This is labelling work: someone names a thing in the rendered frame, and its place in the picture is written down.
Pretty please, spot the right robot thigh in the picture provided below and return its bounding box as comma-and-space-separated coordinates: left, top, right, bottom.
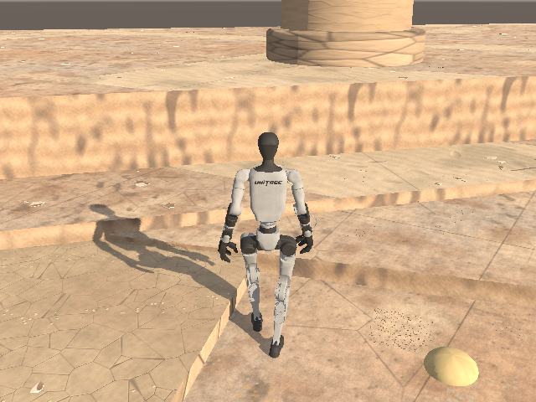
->
275, 234, 297, 302

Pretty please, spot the right robot hand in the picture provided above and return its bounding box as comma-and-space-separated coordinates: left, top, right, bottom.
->
296, 234, 313, 254

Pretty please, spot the left robot forearm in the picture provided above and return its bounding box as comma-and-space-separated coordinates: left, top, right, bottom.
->
220, 203, 238, 243

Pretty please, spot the robot right upper arm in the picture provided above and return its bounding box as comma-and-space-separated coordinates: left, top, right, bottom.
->
286, 168, 307, 215

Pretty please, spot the left robot hand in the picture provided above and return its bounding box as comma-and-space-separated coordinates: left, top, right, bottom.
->
218, 240, 238, 263

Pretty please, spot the right robot forearm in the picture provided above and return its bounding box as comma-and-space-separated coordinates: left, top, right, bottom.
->
297, 203, 312, 237

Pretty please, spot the humanoid robot torso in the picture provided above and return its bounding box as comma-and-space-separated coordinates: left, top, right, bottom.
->
249, 164, 288, 251

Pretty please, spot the robot left upper arm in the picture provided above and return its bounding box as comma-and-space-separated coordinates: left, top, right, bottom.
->
229, 168, 251, 216

